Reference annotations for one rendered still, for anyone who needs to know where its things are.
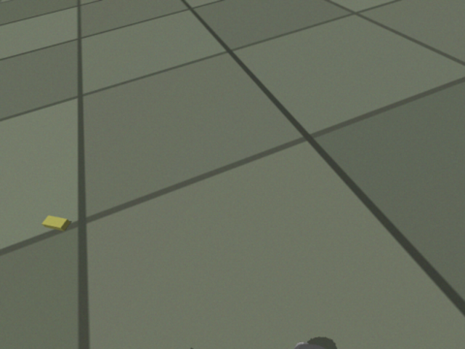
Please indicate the small box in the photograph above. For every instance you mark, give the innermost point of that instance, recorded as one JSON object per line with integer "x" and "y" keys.
{"x": 57, "y": 223}

